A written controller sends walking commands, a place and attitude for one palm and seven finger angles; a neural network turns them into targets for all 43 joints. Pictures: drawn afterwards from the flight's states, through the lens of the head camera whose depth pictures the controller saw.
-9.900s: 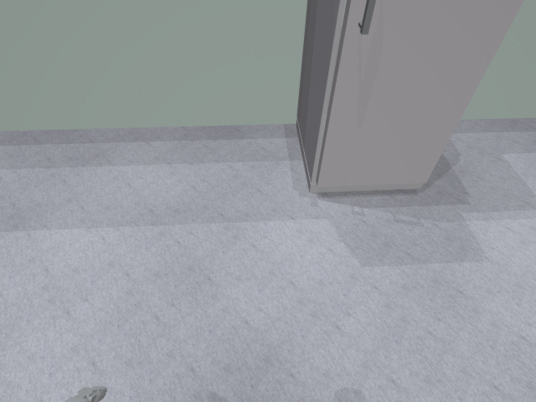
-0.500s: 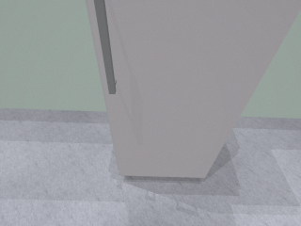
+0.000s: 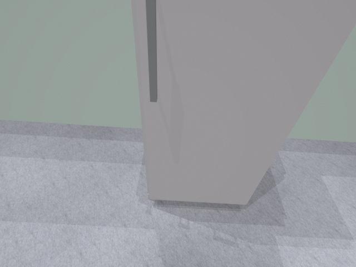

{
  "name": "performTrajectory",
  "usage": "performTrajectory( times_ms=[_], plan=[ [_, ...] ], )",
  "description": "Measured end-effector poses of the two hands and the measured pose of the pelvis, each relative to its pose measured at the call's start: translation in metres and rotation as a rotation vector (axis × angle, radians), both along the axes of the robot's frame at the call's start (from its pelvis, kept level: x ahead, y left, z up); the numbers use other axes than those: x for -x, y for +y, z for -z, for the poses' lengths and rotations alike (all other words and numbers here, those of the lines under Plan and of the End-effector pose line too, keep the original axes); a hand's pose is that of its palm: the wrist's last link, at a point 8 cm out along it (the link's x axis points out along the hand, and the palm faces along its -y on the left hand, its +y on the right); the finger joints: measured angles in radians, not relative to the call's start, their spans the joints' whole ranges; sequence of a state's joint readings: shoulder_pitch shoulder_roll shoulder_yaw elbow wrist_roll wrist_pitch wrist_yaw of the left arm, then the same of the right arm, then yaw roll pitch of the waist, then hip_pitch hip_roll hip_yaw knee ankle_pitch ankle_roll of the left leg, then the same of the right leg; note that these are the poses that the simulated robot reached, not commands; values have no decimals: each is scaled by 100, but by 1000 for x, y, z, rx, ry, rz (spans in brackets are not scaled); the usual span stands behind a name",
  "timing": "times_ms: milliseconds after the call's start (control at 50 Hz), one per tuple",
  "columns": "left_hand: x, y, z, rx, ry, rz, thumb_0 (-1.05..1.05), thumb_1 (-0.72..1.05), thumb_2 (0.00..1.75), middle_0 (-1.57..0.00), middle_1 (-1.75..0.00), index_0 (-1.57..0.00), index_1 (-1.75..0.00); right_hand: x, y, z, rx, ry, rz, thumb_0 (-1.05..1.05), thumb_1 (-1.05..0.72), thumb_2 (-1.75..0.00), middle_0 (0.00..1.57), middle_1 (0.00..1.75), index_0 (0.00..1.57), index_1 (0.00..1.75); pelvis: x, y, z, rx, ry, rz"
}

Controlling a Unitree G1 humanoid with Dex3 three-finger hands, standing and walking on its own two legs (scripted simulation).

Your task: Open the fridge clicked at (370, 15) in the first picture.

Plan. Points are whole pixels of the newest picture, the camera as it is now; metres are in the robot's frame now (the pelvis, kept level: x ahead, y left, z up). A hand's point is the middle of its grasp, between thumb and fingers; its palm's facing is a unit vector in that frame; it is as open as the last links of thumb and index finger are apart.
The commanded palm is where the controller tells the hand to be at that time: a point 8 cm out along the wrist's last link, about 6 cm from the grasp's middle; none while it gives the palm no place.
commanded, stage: look again from close up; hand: left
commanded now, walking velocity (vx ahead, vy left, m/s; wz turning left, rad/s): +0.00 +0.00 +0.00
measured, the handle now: (153, 48) +0.59 +0.11 +0.23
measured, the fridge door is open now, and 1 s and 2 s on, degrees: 0 0 0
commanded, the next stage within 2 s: shuffle to correct the standing spot in 1.92 s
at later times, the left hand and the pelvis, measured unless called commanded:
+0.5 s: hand out of the picture -0.10 +0.28 -0.18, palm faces -0.02 -0.96 -0.28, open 7.4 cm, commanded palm none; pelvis -0.09 +0.06 +0.00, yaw -3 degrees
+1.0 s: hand out of the picture -0.16 +0.28 -0.18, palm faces -0.02 -0.99 -0.17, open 7.4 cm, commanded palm none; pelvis -0.17 +0.11 +0.00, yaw -2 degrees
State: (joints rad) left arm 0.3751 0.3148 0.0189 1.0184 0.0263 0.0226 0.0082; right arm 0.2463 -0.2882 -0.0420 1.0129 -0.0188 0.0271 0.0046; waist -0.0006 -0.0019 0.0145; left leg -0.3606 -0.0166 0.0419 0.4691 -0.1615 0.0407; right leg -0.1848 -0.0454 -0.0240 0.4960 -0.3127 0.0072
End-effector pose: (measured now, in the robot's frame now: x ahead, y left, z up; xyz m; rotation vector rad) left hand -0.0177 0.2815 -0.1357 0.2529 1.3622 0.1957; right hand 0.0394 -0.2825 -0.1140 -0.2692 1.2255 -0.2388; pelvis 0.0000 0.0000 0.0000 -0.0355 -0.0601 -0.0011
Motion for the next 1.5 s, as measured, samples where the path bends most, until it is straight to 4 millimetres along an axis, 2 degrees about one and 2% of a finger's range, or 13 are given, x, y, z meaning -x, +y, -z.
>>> performTrajectory(
  times_ms=[140,220,300,460,520,580,660,800,900,1060,1280,1360,1500],
  plan=[
    [27,5,14,31,47,-22,1,91,90,-20,-30,-20,-30,23,13,5,15,10,32,0,-90,-90,20,29,20,30,17,15,7,17,-15,-2],
    [15,17,30,42,22,-5,1,91,90,-20,-30,-20,-30,50,24,13,33,3,62,0,-90,-90,20,29,20,30,30,28,19,29,-36,13],
    [6,25,24,40,-70,-5,1,91,90,-20,-30,-20,-30,74,37,15,21,54,59,0,-90,-90,20,29,20,30,48,35,16,28,-42,17],
    [80,40,10,9,19,-14,0,91,90,-20,-30,-20,-30,87,66,7,-32,-41,96,0,-90,-90,20,29,20,30,88,54,4,-9,-17,36],
    [79,50,9,10,-6,13,1,91,90,-20,-30,-20,-30,111,80,3,-41,-62,99,0,-91,-90,20,29,20,30,99,63,2,-27,-12,47],
    [70,62,15,29,-73,15,1,91,90,-20,-30,-20,-30,141,96,16,-32,-8,71,0,-90,-90,20,29,20,30,114,77,11,-11,1,30],
    [70,70,4,32,-113,11,1,91,90,-20,-30,-20,-30,175,119,21,-73,98,57,0,-91,-90,20,29,20,30,131,87,5,-28,5,31],
    [112,61,-5,35,-52,22,0,91,90,-20,-30,-20,-30,194,141,26,-144,98,83,0,-90,-90,20,29,20,30,150,91,-3,-33,7,46],
    [144,52,4,75,28,8,0,91,90,-20,-30,-20,-30,211,154,27,-153,98,109,0,-91,-90,20,29,20,30,160,97,-2,-11,3,35],
    [151,49,16,133,29,-9,1,91,90,-20,-30,-20,-30,260,178,28,-151,217,144,0,-91,-90,20,29,20,30,170,112,1,-6,11,45],
    [230,44,2,113,195,-54,0,91,90,-20,-30,-20,-30,247,183,28,-183,152,161,0,-91,-90,20,29,20,30,182,115,-5,-26,37,66],
    [222,50,9,128,186,-41,1,91,90,-20,-30,-20,-30,249,188,30,-160,143,153,0,-91,-90,20,29,20,30,180,122,0,-6,44,63],
    [185,56,9,146,72,-11,0,91,90,-20,-30,-20,-30,254,205,25,-161,177,114,1,-92,-90,20,29,20,30,187,133,-6,-31,32,70]
  ],
)
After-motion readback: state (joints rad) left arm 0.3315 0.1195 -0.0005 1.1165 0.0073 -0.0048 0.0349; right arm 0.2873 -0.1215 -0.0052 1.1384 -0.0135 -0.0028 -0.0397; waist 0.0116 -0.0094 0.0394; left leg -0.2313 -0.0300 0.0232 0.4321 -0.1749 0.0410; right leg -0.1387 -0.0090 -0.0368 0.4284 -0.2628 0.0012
